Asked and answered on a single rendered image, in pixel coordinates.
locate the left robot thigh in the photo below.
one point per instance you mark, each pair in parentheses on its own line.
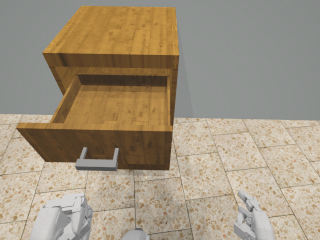
(136,235)

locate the left robot hand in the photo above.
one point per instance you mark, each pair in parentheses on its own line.
(69,214)

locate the right robot hand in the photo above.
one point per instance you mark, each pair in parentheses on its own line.
(257,225)

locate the cabinet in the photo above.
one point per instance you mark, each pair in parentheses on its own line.
(118,40)

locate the handle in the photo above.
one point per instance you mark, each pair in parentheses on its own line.
(83,164)

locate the left robot shin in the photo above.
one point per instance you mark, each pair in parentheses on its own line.
(139,228)

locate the drawer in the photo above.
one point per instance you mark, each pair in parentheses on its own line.
(104,111)

